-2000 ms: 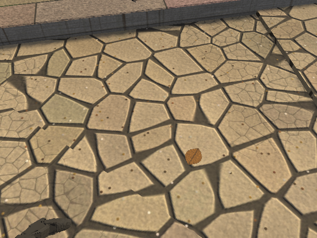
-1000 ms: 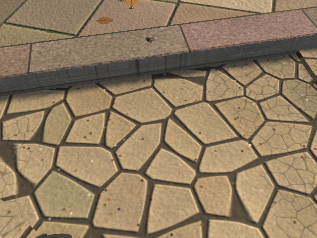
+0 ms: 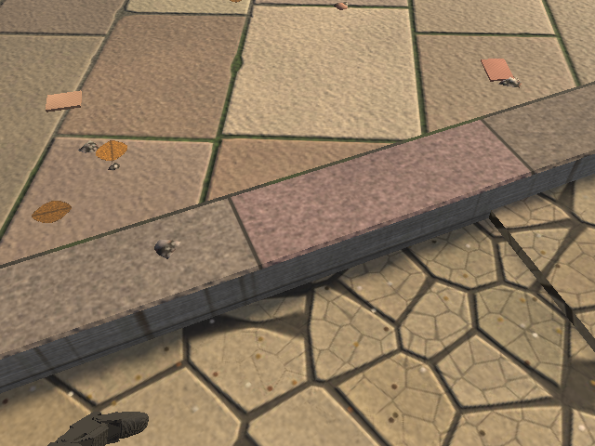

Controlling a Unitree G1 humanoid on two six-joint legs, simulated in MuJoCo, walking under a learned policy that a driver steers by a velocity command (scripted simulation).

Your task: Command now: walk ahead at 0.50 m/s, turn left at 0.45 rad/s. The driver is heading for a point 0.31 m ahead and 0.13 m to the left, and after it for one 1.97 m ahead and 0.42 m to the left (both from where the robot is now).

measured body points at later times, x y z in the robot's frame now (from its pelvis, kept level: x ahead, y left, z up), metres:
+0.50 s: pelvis +0.21 +0.06 -0.01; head +0.27 +0.09 +0.43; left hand +0.22 +0.37 -0.13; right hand +0.49 -0.13 -0.09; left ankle +0.30 +0.16 -0.73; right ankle +0.12 -0.12 -0.64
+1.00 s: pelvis +0.31 +0.05 +0.00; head +0.33 +0.04 +0.45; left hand +0.31 +0.34 -0.10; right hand +0.57 -0.10 -0.10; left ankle +0.30 +0.16 -0.73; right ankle +0.39 -0.05 -0.73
